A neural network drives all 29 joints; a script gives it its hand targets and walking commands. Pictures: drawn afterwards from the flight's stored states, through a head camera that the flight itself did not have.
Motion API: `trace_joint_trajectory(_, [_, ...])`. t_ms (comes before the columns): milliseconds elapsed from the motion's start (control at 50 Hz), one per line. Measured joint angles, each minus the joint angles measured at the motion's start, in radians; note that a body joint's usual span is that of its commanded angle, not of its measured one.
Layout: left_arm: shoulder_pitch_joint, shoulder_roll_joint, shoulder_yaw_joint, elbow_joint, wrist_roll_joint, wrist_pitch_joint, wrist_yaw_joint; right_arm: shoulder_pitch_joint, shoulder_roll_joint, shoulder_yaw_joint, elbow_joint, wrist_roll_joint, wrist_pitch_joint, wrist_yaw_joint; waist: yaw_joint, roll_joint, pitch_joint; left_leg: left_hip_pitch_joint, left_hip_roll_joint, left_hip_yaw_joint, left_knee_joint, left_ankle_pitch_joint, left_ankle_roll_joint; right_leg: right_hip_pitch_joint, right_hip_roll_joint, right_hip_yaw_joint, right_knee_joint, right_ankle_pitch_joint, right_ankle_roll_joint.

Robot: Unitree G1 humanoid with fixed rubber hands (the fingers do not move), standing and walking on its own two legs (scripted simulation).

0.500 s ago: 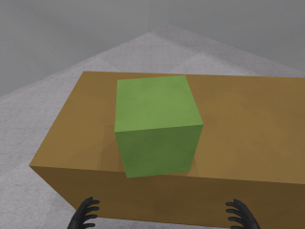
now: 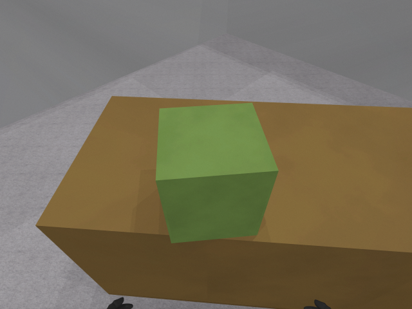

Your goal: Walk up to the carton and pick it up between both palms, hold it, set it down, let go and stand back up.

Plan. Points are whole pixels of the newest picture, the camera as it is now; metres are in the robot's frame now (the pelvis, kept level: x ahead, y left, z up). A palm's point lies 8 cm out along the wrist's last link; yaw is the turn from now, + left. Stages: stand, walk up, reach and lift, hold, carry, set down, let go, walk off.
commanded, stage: stand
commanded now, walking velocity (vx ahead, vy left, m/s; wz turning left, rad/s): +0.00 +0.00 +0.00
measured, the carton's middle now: (210, 174) +0.41 +0.02 +0.02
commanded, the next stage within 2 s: walk up in 1.02 s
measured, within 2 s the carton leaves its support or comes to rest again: neither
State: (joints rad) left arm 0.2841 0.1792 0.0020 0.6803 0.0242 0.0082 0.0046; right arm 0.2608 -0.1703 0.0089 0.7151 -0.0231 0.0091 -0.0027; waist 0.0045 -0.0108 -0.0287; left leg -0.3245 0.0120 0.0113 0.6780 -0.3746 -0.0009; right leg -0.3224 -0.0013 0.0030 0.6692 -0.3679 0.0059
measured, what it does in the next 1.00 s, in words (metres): stands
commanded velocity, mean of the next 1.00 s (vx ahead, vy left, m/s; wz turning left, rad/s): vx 0.00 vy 0.00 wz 0.00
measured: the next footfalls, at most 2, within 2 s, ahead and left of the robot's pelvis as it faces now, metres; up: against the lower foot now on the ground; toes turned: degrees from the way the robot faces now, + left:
none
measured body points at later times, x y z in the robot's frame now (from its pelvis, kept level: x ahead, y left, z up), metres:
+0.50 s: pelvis +0.01 +0.00 +0.00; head +0.01 +0.01 +0.45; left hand +0.08 +0.23 -0.13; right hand +0.08 -0.23 -0.13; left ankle -0.01 +0.12 -0.72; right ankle -0.01 -0.12 -0.72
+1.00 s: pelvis +0.00 +0.00 +0.01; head +0.00 +0.01 +0.46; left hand +0.03 +0.23 -0.14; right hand +0.02 -0.22 -0.14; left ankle -0.01 +0.12 -0.72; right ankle -0.01 -0.12 -0.72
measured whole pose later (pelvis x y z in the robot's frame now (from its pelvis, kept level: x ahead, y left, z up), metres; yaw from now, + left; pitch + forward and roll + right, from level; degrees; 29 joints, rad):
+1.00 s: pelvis +0.00 +0.00 +0.01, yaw +0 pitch -1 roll +0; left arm 0.32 0.15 0.04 0.96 0.01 0.00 0.03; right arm 0.31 -0.15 -0.02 0.98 -0.01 0.00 -0.03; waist 0.00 -0.01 0.02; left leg -0.21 0.01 0.02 0.53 -0.30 0.01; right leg -0.20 -0.01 0.00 0.51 -0.29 0.01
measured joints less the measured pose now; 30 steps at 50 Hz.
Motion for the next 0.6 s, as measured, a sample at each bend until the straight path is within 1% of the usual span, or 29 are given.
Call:
trace_joint_trajectory(260, [0.017,-0.009,0.004,0.041,-0.003,0.0,0.008,0.017,0.006,-0.004,0.048,0.003,-0.001,-0.006,-0.003,-0.005,0.009,0.017,0.0,0.006,-0.021,0.004,0.003,0.015,-0.002,0.003,-0.021,0.006,0.003])
trace_joint_trajectory(600, [0.03,-0.012,0.022,0.127,-0.006,0.0,0.021,0.036,0.007,-0.016,0.131,0.006,-0.004,-0.019,-0.005,0.001,0.021,0.052,-0.003,0.01,-0.057,0.017,0.007,0.051,-0.006,0.005,-0.058,0.019,0.007])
